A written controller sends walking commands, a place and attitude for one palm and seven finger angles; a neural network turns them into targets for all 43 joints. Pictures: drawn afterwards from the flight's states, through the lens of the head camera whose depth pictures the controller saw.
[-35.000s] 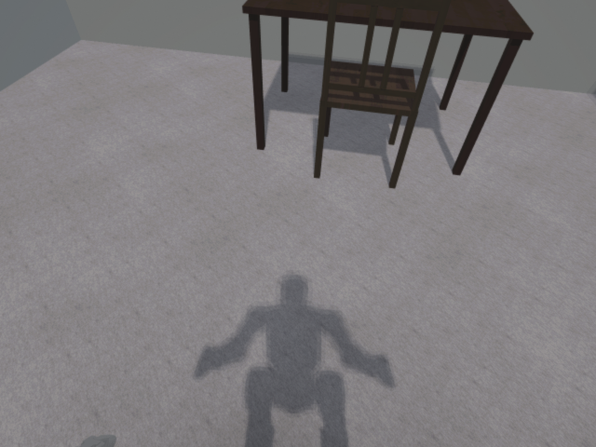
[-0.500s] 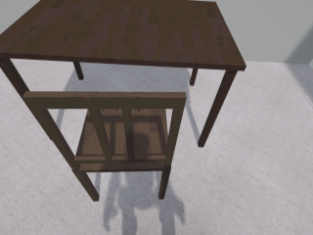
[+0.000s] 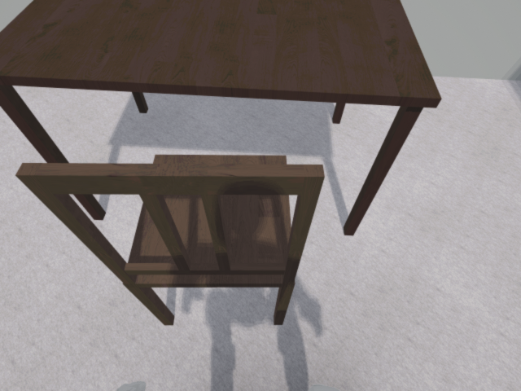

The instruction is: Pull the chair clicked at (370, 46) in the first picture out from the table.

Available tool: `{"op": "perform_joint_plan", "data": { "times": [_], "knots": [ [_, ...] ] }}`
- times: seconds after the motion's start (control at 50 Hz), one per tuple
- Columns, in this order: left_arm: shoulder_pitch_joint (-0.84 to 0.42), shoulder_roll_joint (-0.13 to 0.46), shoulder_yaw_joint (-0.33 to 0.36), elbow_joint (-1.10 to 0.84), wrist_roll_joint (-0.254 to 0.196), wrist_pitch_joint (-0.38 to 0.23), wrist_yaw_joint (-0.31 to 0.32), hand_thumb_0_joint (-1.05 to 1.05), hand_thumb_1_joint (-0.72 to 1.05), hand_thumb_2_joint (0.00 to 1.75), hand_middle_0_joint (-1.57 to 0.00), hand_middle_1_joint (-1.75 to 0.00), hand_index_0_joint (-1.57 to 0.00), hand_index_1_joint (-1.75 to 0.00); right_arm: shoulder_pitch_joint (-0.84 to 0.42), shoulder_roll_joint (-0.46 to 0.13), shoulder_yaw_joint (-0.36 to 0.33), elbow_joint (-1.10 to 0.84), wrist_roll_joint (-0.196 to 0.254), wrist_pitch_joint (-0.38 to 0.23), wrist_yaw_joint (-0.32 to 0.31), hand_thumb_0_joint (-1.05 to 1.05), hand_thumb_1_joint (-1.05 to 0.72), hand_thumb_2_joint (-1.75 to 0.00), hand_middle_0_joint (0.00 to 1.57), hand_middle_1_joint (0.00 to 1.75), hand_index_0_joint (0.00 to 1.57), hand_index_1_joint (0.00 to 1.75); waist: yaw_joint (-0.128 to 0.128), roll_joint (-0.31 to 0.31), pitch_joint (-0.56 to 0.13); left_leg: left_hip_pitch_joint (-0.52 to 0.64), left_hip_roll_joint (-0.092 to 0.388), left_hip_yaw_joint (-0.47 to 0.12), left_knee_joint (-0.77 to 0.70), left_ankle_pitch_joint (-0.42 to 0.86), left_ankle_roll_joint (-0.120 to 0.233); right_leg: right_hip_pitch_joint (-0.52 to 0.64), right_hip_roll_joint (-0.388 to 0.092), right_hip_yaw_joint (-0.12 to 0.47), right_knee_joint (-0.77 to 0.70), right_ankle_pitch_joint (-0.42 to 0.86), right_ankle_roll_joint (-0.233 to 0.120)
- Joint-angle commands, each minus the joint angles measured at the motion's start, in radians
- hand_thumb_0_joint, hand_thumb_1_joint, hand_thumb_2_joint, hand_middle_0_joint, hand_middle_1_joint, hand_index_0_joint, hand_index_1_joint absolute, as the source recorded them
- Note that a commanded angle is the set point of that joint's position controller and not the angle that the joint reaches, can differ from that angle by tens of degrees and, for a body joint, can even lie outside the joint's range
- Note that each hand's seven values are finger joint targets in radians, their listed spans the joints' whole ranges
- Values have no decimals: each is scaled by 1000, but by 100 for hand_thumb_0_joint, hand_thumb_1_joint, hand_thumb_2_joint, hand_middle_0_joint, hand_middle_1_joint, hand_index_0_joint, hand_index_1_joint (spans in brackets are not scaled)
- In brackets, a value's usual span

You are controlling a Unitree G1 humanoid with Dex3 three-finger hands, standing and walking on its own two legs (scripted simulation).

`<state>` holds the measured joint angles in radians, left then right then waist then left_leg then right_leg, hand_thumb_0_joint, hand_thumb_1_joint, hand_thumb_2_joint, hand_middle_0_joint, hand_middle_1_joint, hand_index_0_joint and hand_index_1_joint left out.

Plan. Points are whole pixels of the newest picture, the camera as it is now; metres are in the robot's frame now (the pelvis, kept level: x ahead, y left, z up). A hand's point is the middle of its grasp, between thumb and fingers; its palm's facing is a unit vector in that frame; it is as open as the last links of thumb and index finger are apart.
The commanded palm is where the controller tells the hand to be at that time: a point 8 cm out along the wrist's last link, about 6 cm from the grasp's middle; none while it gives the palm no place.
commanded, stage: come to a stop and stand still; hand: left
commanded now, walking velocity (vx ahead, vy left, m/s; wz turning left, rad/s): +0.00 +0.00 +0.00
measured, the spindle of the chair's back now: (170, 235) +0.38 +0.19 -0.08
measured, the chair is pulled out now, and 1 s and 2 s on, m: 0.22 0.22 0.22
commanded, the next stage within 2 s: look again from close up in 0.76 s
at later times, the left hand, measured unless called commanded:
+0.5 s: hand out of the picture +0.00 +0.16 -0.16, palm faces +0.01 -0.98 -0.21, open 7.3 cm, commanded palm none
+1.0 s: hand out of the picture -0.04 +0.16 -0.17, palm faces +0.03 -0.98 -0.18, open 7.4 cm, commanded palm none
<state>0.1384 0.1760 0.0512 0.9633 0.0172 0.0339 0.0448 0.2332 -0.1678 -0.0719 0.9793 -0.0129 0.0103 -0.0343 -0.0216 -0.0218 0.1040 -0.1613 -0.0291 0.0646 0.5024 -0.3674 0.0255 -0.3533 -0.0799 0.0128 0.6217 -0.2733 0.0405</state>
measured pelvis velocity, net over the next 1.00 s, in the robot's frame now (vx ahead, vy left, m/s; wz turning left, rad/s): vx -0.03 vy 0.00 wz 0.02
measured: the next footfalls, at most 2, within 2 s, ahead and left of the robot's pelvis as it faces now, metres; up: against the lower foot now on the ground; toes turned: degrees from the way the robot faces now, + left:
none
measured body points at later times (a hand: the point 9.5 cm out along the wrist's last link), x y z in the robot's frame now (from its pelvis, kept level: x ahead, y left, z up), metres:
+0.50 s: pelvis -0.02 -0.01 +0.01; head +0.00 -0.02 +0.46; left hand +0.00 +0.22 -0.14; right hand -0.02 -0.23 -0.15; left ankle -0.06 +0.10 -0.73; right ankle -0.01 -0.13 -0.73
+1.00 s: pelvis -0.03 +0.00 +0.00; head -0.02 -0.01 +0.45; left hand -0.04 +0.21 -0.16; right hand -0.06 -0.21 -0.16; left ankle -0.06 +0.10 -0.73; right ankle -0.01 -0.13 -0.73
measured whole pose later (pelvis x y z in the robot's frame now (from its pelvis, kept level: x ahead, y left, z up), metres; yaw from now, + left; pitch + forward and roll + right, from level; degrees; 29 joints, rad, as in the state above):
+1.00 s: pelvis -0.03 +0.00 +0.00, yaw +1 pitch -1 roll +0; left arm 0.31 0.13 -0.01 1.11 0.01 -0.02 0.04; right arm 0.36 -0.12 0.00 1.09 -0.01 -0.01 -0.02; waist -0.02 0.02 0.01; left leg -0.19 0.00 0.04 0.53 -0.33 0.02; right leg -0.26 -0.02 -0.01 0.52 -0.25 0.02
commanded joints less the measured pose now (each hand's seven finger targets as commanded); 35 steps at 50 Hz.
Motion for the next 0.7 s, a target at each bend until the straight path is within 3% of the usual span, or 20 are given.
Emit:
{"op": "perform_joint_plan", "data": {
  "times": [0.0, 0.02, 0.04, 0.06, 0.08, 0.1, 0.12, 0.14, 0.18, 0.2, 0.26, 0.3, 0.38, 0.52, 0.66, 0.68],
  "knots": [
    [40, 88, 15, -54, -1, -3, 16, 0, 90, 90, -20, -30, -20, -30, 113, -108, -1, -24, -14, -15, -24, 0, -90, -90, 20, 30, 20, 30, -7, 203, -129, 156, 309, -202, -69, 1148, 139, -57, 32, 28, 291, -218, -29],
    [37, 87, 14, -55, -3, -4, 12, 0, 90, 90, -20, -30, -20, -30, 74, -112, 2, -29, -17, -13, -20, 0, -90, -90, 20, 30, 20, 30, 10, 189, -108, 126, 289, -184, -56, 1063, 146, -39, 25, 25, 231, -208, -30],
    [47, 83, 12, -53, -2, -7, 6, 0, 90, 90, -20, -30, -20, -30, 54, -114, 2, -33, -17, -11, -17, 0, -90, -90, 20, 30, 20, 30, 22, 177, -102, 118, 261, -159, -43, 1002, 125, 0, 21, 0, 113, -174, -31],
    [76, 83, 9, -41, -3, -12, 2, 0, 90, 90, -20, -30, -20, -30, 44, -115, 5, -28, -12, -11, -16, 0, -90, -90, 20, 30, 20, 30, 36, 159, -105, 115, 237, -149, -22, 940, 96, 60, 21, -23, -20, -78, -32],
    [120, 87, 10, -23, -5, -22, 0, 0, 90, 90, -20, -30, -20, -30, 38, -113, 5, -28, -4, -11, -15, 0, -90, -90, 20, 30, 20, 30, 45, 113, -107, 100, 197, -146, 19, 857, 64, 130, 29, -9, -153, 130, -44],
    [153, 108, 8, -7, -4, -36, 3, 0, 90, 90, -20, -30, -20, -30, 57, -96, 5, -27, 6, -9, -13, 0, -90, -90, 20, 30, 20, 30, 32, 60, -137, 78, 135, -127, 47, 686, 19, 187, -18, 73, -206, 445, -79],
    [128, 132, 1, -1, -8, -45, 2, 0, 90, 90, -20, -30, -20, -30, 91, -86, 7, -19, 15, -4, -9, 0, -90, -90, 20, 30, 20, 30, -4, 54, -140, 68, 113, -115, -4, 469, -8, 176, -98, 120, -190, 548, -122],
    [97, 130, -7, -4, -9, -45, -1, 0, 90, 90, -20, -30, -20, -30, 101, -68, 10, -7, 11, 0, -4, 0, -90, -90, 20, 30, 20, 30, -17, 65, -107, 64, 106, -115, -68, 345, -10, 139, -100, 114, -200, 461, -122],
    [76, 108, -13, 5, -7, -49, 1, 0, 90, 90, -20, -30, -20, -30, 91, -66, 15, 17, 4, 2, 1, 0, -90, -90, 20, 30, 20, 30, -13, -44, -78, 76, 118, -112, -108, 334, -3, 127, -47, 99, -220, 375, -91],
    [84, 106, -16, 9, -6, -50, 1, 0, 90, 90, -20, -30, -20, -30, 89, -72, 18, 25, 5, -1, 5, 0, -90, -90, 20, 30, 20, 30, -9, -79, -75, 77, 124, -101, -125, 300, -3, 127, -44, 97, -245, 326, -77],
    [117, 96, -23, 33, -8, -58, 3, 0, 90, 90, -20, -30, -20, -30, 96, -76, 30, 52, 6, -20, 5, 0, -90, -90, 20, 30, 20, 30, -3, -17, -106, 118, 135, -103, -151, 423, 3, 167, -37, 83, -248, 379, -66],
    [139, 95, -26, 50, -10, -62, 5, 0, 90, 90, -20, -30, -20, -30, 91, -69, 37, 68, 5, -23, 6, 0, -90, -90, 20, 30, 20, 30, 2, 35, -106, 121, 134, -94, -166, 391, 1, 175, -36, 85, -270, 337, -68],
    [152, 88, -33, 78, -9, -62, 3, 0, 90, 90, -20, -30, -20, -30, 101, -62, 47, 95, 6, -25, 8, 0, -90, -90, 20, 30, 20, 30, 7, 25, -47, 91, 131, -96, -201, 307, 6, 158, -27, 80, -307, 246, -66],
    [186, 76, -41, 110, -10, -62, 2, 0, 90, 90, -20, -30, -20, -30, 143, -47, 53, 129, 4, -24, 11, 0, -90, -90, 20, 30, 20, 30, 6, 27, -10, 56, 121, -103, -219, 193, 9, 124, -21, 86, -337, 99, -65],
    [215, 53, -43, 128, -11, -63, 3, 0, 90, 90, -20, -30, -20, -30, 186, -29, 55, 145, 4, -30, 6, 0, -90, -90, 20, 30, 20, 30, 6, 15, -7, 45, 122, -107, -218, 196, 14, 116, -17, 78, -321, 106, -67],
    [215, 52, -44, 128, -11, -60, 3, 0, 90, 90, -20, -30, -20, -30, 186, -27, 55, 145, 5, -28, 6, 0, -90, -90, 20, 30, 20, 30, 8, 42, 19, 27, 121, -101, -222, 177, 15, 106, -14, 74, -326, 86, -69]
  ]
}}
